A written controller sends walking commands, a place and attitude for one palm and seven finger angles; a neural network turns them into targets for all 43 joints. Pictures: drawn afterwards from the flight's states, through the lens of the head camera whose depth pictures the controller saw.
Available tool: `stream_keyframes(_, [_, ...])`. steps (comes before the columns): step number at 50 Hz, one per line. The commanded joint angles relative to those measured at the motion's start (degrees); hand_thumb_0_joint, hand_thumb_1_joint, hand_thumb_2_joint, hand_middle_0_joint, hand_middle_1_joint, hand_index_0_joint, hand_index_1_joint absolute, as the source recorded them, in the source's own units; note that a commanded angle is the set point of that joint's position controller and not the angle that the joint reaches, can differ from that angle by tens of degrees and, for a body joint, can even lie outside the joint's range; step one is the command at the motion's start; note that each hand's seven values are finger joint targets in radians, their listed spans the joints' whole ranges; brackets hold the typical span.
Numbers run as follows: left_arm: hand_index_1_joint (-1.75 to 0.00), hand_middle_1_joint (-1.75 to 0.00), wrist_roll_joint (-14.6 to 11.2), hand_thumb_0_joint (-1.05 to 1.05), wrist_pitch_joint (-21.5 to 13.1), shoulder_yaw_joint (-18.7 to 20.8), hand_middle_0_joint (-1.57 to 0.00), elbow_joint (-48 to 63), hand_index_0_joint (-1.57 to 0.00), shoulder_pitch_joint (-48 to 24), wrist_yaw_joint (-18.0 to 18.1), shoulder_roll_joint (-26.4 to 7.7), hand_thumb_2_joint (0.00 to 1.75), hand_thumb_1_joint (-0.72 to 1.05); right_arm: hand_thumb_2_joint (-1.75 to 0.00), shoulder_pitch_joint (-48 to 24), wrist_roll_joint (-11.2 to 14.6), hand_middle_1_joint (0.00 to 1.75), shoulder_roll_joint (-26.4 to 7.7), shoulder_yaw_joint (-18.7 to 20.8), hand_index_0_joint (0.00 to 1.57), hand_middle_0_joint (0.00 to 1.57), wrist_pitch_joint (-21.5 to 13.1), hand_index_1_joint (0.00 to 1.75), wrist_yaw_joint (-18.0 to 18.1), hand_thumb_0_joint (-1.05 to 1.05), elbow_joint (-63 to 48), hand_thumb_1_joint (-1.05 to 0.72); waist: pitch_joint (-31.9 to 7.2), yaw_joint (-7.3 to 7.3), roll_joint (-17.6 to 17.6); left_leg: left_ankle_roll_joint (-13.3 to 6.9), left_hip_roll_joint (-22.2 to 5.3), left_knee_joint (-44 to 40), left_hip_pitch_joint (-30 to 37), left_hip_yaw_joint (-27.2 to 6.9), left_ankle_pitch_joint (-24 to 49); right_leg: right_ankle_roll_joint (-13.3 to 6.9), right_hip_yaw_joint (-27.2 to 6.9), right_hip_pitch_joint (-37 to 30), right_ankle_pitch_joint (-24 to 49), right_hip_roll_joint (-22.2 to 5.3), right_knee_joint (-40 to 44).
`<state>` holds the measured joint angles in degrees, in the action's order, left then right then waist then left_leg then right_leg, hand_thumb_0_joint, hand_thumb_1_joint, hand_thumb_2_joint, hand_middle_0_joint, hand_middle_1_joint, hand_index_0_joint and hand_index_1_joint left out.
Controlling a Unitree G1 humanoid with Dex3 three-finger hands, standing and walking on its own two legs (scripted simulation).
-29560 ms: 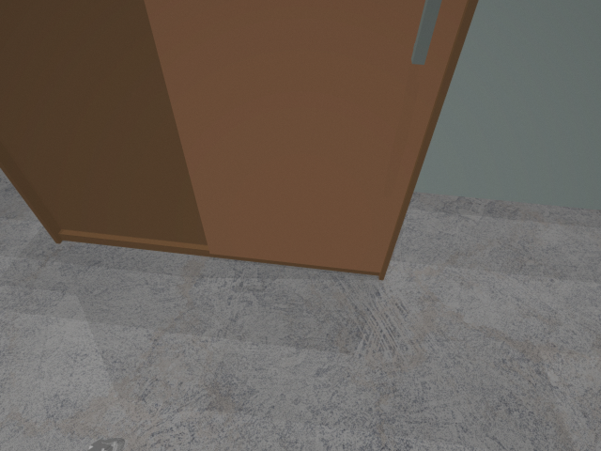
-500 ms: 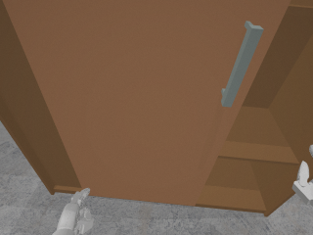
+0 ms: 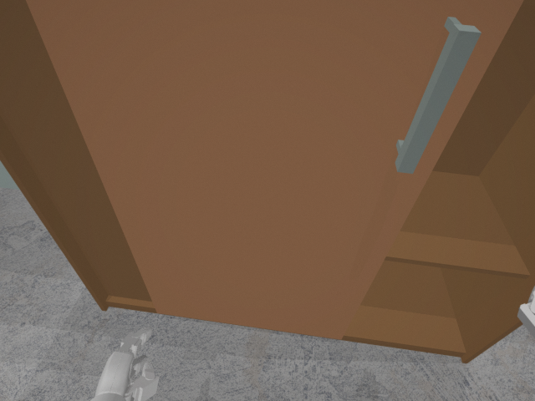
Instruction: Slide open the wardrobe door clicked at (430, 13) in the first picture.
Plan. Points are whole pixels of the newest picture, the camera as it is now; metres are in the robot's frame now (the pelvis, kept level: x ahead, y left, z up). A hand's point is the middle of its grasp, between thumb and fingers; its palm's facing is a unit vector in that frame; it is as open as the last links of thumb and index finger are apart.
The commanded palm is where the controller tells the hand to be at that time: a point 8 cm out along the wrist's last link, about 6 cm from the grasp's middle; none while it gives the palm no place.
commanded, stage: step back with the hand held close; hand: right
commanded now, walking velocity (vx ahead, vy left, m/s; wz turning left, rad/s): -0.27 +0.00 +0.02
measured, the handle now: (426, 101) +0.48 -0.22 +0.25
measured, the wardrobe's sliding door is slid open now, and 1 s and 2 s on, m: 0.46 0.46 0.46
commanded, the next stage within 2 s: stop stepping back and stand still in 0.96 s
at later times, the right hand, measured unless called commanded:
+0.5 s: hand out of the picture +0.13 -0.29 +0.16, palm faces +0.49 +0.77 -0.42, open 7.4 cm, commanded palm +0.07 -0.33 +0.17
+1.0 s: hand out of the picture +0.03 -0.30 +0.17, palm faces +0.52 +0.74 -0.42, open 7.4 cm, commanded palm -0.02 -0.34 +0.17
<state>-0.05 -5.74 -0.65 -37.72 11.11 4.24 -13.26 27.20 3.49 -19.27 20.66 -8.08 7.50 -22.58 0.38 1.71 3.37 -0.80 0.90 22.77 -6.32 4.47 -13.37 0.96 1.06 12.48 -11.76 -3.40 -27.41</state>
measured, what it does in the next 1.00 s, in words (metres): walks backwards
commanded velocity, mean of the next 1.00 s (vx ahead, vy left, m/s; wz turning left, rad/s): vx -0.32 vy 0.00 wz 0.03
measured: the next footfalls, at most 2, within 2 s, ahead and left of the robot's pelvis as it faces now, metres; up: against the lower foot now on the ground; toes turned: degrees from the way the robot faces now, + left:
right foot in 1.10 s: -0.05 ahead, -0.15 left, +0.00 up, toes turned -4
left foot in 1.36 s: -0.20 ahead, +0.05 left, +0.00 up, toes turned +3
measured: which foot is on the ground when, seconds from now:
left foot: down 0.00-1.00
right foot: down 0.00-0.94, up 0.96-1.00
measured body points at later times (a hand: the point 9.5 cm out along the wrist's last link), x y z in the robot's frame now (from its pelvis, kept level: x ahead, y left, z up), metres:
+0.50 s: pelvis -0.07 -0.03 -0.01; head -0.06 -0.03 +0.44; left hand +0.11 +0.20 -0.09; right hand +0.10 -0.33 +0.18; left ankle -0.01 +0.11 -0.74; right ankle +0.03 -0.13 -0.74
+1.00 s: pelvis -0.14 -0.03 -0.02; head -0.14 -0.05 +0.42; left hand +0.05 +0.20 -0.09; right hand +0.00 -0.34 +0.19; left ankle -0.01 +0.10 -0.74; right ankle -0.02 -0.13 -0.71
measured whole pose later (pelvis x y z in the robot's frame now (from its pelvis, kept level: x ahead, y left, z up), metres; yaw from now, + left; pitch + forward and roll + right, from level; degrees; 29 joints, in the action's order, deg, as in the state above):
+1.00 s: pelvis -0.14 -0.03 -0.02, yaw -3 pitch -2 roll +1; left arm 1.1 -6.9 0.4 -35.4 11.6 3.8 -11.5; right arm 28.9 1.5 -24.5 25.3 -14.7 9.8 -31.7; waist 2.3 1.6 -1.2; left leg -1.3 0.1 33.3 -24.7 -0.4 -8.6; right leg 1.0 0.6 32.6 -21.4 0.1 -48.5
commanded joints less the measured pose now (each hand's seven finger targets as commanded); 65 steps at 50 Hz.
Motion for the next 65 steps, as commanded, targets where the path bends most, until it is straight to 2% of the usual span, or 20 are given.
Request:
stream_keyframes(1, [-0.3, -0.3, 0.0, 0.0, -1.6, 2.2, -0.2, 11.2, -0.2, -6.8, 1.2, -5.4, 0.9, 0.9, -0.9, 0.7, 0.0, 0.3, -13.0, 8.1, 0.2, 0.2, -4.3, 0.3, 1.5, 0.0, -14.5, -0.9, -9.5, -0.48, 0.5, -0.4, -7.9, -0.7, -6.2, -6.2, 16.9, -1.8, -0.5, -3.7, 17.1, -0.5, -3.2])
stream_keyframes(9, [-0.3, -0.3, -0.4, 0.0, -0.3, 2.4, -0.2, 13.4, -0.2, -5.9, 2.1, -6.5, 0.9, 0.9, -0.9, 2.0, 0.2, 0.3, -13.7, 9.5, 0.2, 0.2, -4.8, 0.3, 2.4, 0.0, -14.4, -0.9, -7.8, -0.19, 0.2, 1.1, -3.6, 3.6, -6.4, -4.4, 7.9, -2.5, -4.2, 3.3, 15.1, -3.5, 1.8])
stream_keyframes(20, [-0.3, -0.3, -0.1, 0.0, -3.0, 2.5, -0.2, 13.4, -0.2, -4.4, 2.1, -7.0, 0.9, 0.9, -0.9, -1.8, -1.6, 0.3, -12.5, 8.9, 0.2, 0.2, -8.4, 0.3, 3.6, 0.0, -15.0, -0.9, -3.6, -0.83, 2.7, 0.7, -2.3, 4.3, -4.7, -5.8, -9.0, -4.2, -7.9, 18.9, -21.0, -4.1, 8.7])
stream_keyframes(33, [-0.3, -0.3, 0.6, 0.0, -5.1, 2.3, -0.2, 10.5, -0.2, -3.3, 1.8, -6.2, 0.9, 0.9, -0.9, -3.5, -1.5, 0.3, -12.3, 8.0, 0.2, 0.2, -9.7, 0.3, 4.5, 0.0, -14.9, -0.9, -3.8, -1.29, -2.6, -1.9, -6.6, -2.0, -16.7, -11.5, -13.1, -2.1, -5.3, 11.2, -14.2, -0.8, -1.3])
stream_keyframes(36, [-0.3, -0.3, 0.3, 0.0, -5.1, 2.4, -0.2, 11.1, -0.2, -3.9, 1.9, -6.6, 0.9, 0.9, -0.9, -4.6, -1.6, 0.3, -12.9, 8.4, 0.2, 0.2, -9.9, 0.3, 4.6, 0.0, -16.4, -0.9, -2.9, -1.14, 0.4, -0.9, -4.4, 0.3, -15.3, -9.5, -16.0, -2.8, -7.3, 15.5, -19.5, -2.1, 2.1])
stream_keyframes(42, [-0.3, -0.3, 0.6, 0.0, -5.7, 3.8, -0.2, 12.7, -0.2, -4.7, 1.8, -7.0, 0.9, 0.9, -0.9, -1.3, -1.4, 0.3, -14.5, 11.9, 0.2, 0.2, -11.0, 0.3, 3.4, 0.0, -19.2, -0.9, -7.8, -0.12, 10.3, 0.4, 3.2, 17.3, 1.0, -4.3, -8.5, -5.8, -14.4, 26.1, -26.8, -8.8, 14.7])
stream_keyframes(45, [-0.3, -0.3, 0.6, 0.0, -5.1, 4.1, -0.2, 12.9, -0.2, -4.4, 1.0, -6.0, 0.9, 0.9, -0.9, 1.4, -1.0, 0.3, -14.2, 11.9, 0.2, 0.2, -10.6, 0.3, 2.7, 0.0, -18.3, -0.9, -6.6, -0.51, 3.2, -2.3, -0.9, 8.5, -5.0, -9.3, -15.4, -3.5, -6.6, 23.7, -25.7, -4.4, 5.0])
stream_keyframes(46, [-0.3, -0.3, 0.7, 0.0, -4.7, 4.2, -0.2, 12.6, -0.2, -4.3, 0.7, -5.4, 0.9, 0.9, -0.9, 1.0, -1.2, 0.3, -15.2, 12.3, 0.2, 0.2, -10.4, 0.3, 2.9, 0.0, -18.3, -0.9, -4.7, -0.61, -3.5, -4.7, -6.5, -1.7, -15.9, -17.5, -23.9, -1.2, -3.0, 18.2, -22.6, -0.4, -6.2])
stream_keyframes(47, [-0.3, -0.3, 0.9, 0.0, -4.2, 4.4, -0.2, 11.0, -0.2, -3.3, 0.4, -5.0, 0.9, 0.9, -0.9, -0.1, -1.1, 0.3, -16.5, 13.1, 0.2, 0.2, -10.2, 0.3, 3.4, 0.0, -19.4, -0.9, -5.7, -0.53, -10.5, -8.6, -16.3, -11.6, -27.6, -29.0, -28.9, 1.7, -0.1, 9.1, -15.2, 4.0, -22.9])
stream_keyframes(48, [-0.3, -0.3, 1.6, 0.0, -3.4, 3.7, -0.2, 9.5, -0.2, -4.6, -0.2, -3.8, 0.9, 0.9, -0.9, -2.3, -1.2, 0.3, -16.0, 11.6, 0.2, 0.2, -9.1, 0.3, 3.6, 0.0, -20.4, -0.9, -4.4, 0.16, -15.3, -11.5, -21.7, -15.7, -32.5, -31.9, -24.6, 1.8, -2.0, 7.7, -14.3, 4.7, -36.6])
stream_keyframes(50, [-0.3, -0.3, 2.2, 0.0, -2.9, 2.1, -0.2, 8.9, -0.2, -3.0, -0.1, -2.8, 0.9, 0.9, -0.9, -5.5, -2.0, 0.3, -13.7, 9.4, 0.2, 0.2, -7.8, 0.3, 3.5, 0.0, -18.5, -0.9, -4.0, -1.19, -14.4, -7.1, -16.2, -11.3, -30.0, -19.5, -14.5, 0.7, -1.9, 7.0, -15.9, 1.9, -34.5])
stream_keyframes(52, [-0.3, -0.3, 1.0, 0.0, -3.1, 1.4, -0.2, 8.8, -0.2, -2.8, 0.8, -3.5, 0.9, 0.9, -0.9, -9.9, -1.9, 0.3, -11.8, 6.4, 0.2, 0.2, -7.3, 0.3, 3.4, 0.0, -16.7, -0.9, -0.9, -1.93, -12.9, -3.2, -11.7, -4.5, -26.9, -13.4, -11.7, 0.0, -0.3, 6.2, -16.6, 2.3, -14.2])
stream_keyframes(53, [-0.3, -0.3, 0.6, 0.0, -3.3, 2.2, -0.2, 8.2, -0.2, -2.6, 1.4, -5.9, 0.9, 0.9, -0.9, -10.1, -1.8, 0.3, -13.1, 7.7, 0.2, 0.2, -7.2, 0.3, 3.3, 0.0, -15.6, -0.9, -0.2, -2.22, -6.3, -1.3, -8.3, 2.8, -25.5, -11.2, -11.2, -1.1, -2.1, 6.9, -15.0, 1.3, -1.1])
stream_keyframes(54, [-0.3, -0.3, 0.4, 0.0, -3.8, 2.9, -0.2, 9.8, -0.2, -3.0, 2.0, -8.5, 0.9, 0.9, -0.9, -10.6, -1.8, 0.3, -13.0, 8.5, 0.2, 0.2, -7.8, 0.3, 3.3, 0.0, -16.8, -0.9, -0.8, -1.69, 10.3, 1.5, -1.7, 19.1, -23.4, -6.4, -13.8, -6.3, -15.9, 13.5, -20.9, -9.3, 9.3])
stream_keyframes(55, [-0.3, -0.3, 0.8, 0.0, -4.5, 3.1, -0.2, 11.1, -0.2, -3.1, 2.4, -7.6, 0.9, 0.9, -0.9, -11.9, -2.0, 0.3, -13.2, 9.7, 0.2, 0.2, -8.3, 0.3, 3.7, 0.0, -18.3, -0.9, -3.5, -1.79, 18.7, 2.9, 3.7, 40.6, -17.6, -4.6, -15.3, -10.7, -25.3, 22.0, -29.0, -18.7, 18.4])
stream_keyframes(56, [-0.3, -0.3, 0.3, 0.0, -5.2, 3.7, -0.2, 10.2, -0.2, -3.0, 1.8, -6.3, 0.9, 0.9, -0.9, -10.1, -1.6, 0.3, -14.0, 9.4, 0.2, 0.2, -8.4, 0.3, 2.8, 0.0, -18.0, -0.9, -6.6, -1.99, 14.2, 2.6, 4.7, 53.5, -15.7, -7.8, -15.2, -9.5, -24.4, 24.1, -34.4, -18.3, 19.7])
stream_keyframes(58, [-0.3, -0.3, 0.2, 0.0, -6.3, 4.6, -0.2, 10.4, -0.2, -3.8, -0.2, -6.7, 0.9, 0.9, -0.9, -7.1, -0.9, 0.3, -13.1, 9.4, 0.2, 0.2, -8.0, 0.3, 1.7, 0.0, -21.1, -0.9, -5.2, -2.08, 8.5, 2.8, 3.2, 53.9, -22.9, -8.7, -13.8, -10.3, -21.9, 16.1, -29.2, -14.6, 14.8])
stream_keyframes(60, [-0.3, -0.3, -0.2, 0.0, -7.1, 3.7, -0.2, 10.8, -0.2, -5.9, -1.4, -5.7, 0.9, 0.9, -0.9, -3.3, -0.3, 0.3, -11.5, 7.8, 0.2, 0.2, -6.7, 0.3, 2.2, 0.0, -24.3, -0.9, -6.3, -0.91, 8.5, 2.3, 2.3, 42.6, -19.8, -4.1, -14.4, -7.7, -15.7, 11.2, -26.8, -11.1, 14.8])
stream_keyframes(64, [-0.3, -0.3, 1.1, 0.0, -5.5, 2.4, -0.2, 10.3, -0.2, -5.0, -1.3, -4.7, 0.9, 0.9, -0.9, -2.0, -0.7, 0.3, -12.2, 7.2, 0.2, 0.2, -4.3, 0.3, 3.8, 0.0, -23.8, -0.9, -5.7, -1.46, 15.8, -1.4, 5.7, 9.5, 1.6, 3.5, -18.2, -0.4, -8.2, 15.3, -29.0, -6.0, 18.6])
stream_keyframes(65, [-0.3, -0.3, 1.2, 0.0, -4.5, 2.5, -0.2, 10.2, -0.2, -4.6, -1.2, -4.3, 0.9, 0.9, -0.9, -1.7, -1.0, 0.3, -13.5, 8.1, 0.2, 0.2, -3.8, 0.3, 3.9, 0.0, -22.0, -0.9, -5.4, -1.45, 9.1, -3.8, 2.5, -1.3, 3.8, -0.5, -16.3, 1.2, -3.8, 15.9, -25.7, -2.1, 10.1])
